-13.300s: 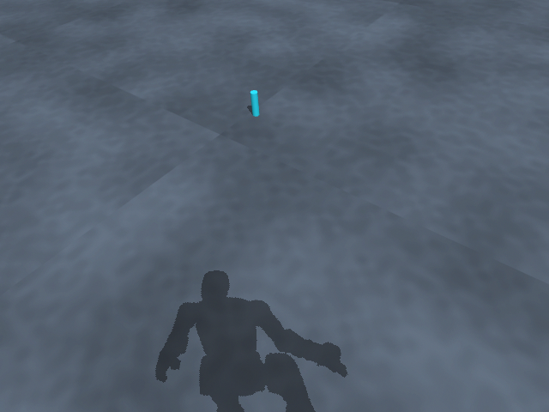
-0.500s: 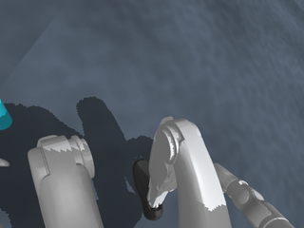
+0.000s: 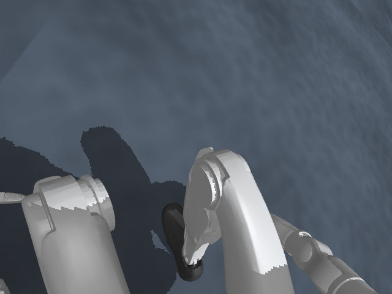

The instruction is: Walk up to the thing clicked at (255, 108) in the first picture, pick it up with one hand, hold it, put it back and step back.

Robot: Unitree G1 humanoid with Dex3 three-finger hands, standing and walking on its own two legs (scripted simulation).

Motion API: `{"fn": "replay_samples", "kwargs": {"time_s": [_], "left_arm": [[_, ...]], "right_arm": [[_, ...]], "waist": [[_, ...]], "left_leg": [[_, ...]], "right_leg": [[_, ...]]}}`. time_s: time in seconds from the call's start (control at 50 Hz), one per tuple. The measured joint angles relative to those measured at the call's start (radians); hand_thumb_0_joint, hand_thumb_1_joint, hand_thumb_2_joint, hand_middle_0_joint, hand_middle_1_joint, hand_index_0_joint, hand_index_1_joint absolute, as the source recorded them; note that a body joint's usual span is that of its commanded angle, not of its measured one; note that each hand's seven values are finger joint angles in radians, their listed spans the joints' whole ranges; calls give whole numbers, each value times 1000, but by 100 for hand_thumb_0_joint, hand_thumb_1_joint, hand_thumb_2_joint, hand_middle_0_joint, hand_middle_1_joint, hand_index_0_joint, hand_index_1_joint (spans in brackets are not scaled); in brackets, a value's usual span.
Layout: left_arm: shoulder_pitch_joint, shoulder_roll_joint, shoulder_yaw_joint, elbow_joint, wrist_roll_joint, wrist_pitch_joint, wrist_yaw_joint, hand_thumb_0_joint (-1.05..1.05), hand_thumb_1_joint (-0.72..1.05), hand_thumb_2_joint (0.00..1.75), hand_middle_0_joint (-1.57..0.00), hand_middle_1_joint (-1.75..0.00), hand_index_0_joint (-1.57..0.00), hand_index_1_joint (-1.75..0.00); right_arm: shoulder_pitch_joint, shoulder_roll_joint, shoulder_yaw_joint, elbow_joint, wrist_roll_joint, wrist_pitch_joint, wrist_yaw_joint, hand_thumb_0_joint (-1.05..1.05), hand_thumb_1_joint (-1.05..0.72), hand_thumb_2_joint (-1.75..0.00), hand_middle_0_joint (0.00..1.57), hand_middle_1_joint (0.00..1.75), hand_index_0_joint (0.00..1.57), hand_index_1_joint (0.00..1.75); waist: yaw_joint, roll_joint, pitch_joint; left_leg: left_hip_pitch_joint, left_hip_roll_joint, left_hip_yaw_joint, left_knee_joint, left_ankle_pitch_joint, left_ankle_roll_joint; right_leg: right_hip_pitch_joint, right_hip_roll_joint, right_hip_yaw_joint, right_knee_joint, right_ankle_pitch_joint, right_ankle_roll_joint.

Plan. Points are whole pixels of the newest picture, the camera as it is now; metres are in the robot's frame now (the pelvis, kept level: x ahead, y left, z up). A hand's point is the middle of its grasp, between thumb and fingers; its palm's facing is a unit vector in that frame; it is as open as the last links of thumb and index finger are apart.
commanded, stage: close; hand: left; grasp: from the side
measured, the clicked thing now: out of the picture +0.42 +0.30 -0.19
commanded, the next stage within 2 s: settle in 0.76 s
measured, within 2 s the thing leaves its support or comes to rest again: leaves its support in 1.16 s
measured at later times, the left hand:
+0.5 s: hand out of the picture +0.40 +0.28 -0.18, palm faces +0.35 -0.94 -0.01, open 9.5 cm
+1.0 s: hand out of the picture +0.42 +0.28 -0.18, palm faces +0.37 -0.93 -0.01, open 6.2 cm
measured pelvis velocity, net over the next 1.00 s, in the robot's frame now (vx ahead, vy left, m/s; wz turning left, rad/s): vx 0.00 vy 0.00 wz -0.03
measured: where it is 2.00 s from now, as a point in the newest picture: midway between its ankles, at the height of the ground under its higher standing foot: (138, 282)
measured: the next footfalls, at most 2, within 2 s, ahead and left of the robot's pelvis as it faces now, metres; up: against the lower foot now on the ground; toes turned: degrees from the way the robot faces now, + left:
none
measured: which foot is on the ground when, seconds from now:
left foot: down 0.00-1.00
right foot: down 0.00-1.00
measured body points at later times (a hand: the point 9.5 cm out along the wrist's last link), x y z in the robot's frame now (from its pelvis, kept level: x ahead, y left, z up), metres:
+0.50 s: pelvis +0.00 +0.00 +0.00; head +0.22 +0.20 +0.34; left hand +0.38 +0.33 -0.17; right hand +0.19 -0.24 -0.03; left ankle +0.08 +0.12 -0.24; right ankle +0.15 -0.13 -0.24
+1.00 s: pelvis +0.00 +0.00 +0.00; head +0.23 +0.19 +0.34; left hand +0.39 +0.33 -0.17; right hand +0.18 -0.24 -0.03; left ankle +0.08 +0.12 -0.24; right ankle +0.15 -0.13 -0.24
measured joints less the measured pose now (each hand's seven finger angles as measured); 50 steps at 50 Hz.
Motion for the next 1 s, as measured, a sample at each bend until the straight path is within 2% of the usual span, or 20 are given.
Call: {"fn": "replay_samples", "kwargs": {"time_s": [0.12, 0.24, 0.42, 0.58, 0.88, 1.0], "left_arm": [[5, 0, -13, -10, 14, -8, 50, -2, -42, 14, -9, -9, -7, -10], [-6, 10, -20, -4, 25, -16, 90, -2, -24, 27, -22, -21, -20, -22], [-28, 40, -28, 3, 51, -14, 118, -1, 11, 48, -43, -40, -41, -41], [-34, 46, -25, 1, 53, -7, 133, -1, 38, 66, -62, -58, -60, -59], [-66, 70, -36, 22, 51, 8, 148, 0, 18, 87, -85, -98, -89, -102], [-70, 70, -24, 17, 51, 9, 144, 2, 14, 97, -88, -105, -92, -107]], "right_arm": [[-5, 5, 8, 1, -6, 8, 7, -1, -90, -90, 20, 30, 20, 30], [-12, 8, 17, 3, -9, 12, 8, -1, -89, -90, 20, 30, 20, 30], [-18, 11, 23, -9, -13, 25, 11, -1, -88, -89, 20, 30, 20, 30], [-22, 9, 26, -10, -13, 34, 9, -1, -86, -89, 20, 30, 20, 30], [-27, 10, 34, -5, -15, 43, 6, -1, -86, -89, 20, 30, 20, 30], [-24, 10, 39, -10, -14, 47, 4, -1, -87, -89, 20, 30, 20, 30]], "waist": [[0, -5, 11], [-5, -9, 15], [-12, -17, 24], [-12, -21, 27], [-18, -22, 34], [-22, -22, 37]], "left_leg": [[0, 2, -5, 1, -2, 1], [-4, 4, -10, 2, -8, 3], [-1, 6, -20, 3, -18, 3], [-1, 10, -21, 0, -19, 5], [-3, 11, -23, -1, -19, 3], [-2, 12, -28, 0, -21, 2]], "right_leg": [[0, 3, -4, -4, 2, 5], [-1, 6, -7, -8, 1, 11], [5, 9, -15, -15, -4, 8], [4, 11, -17, -21, -2, 10], [0, 11, -18, -23, 2, 13], [0, 13, -22, -25, 3, 12]]}}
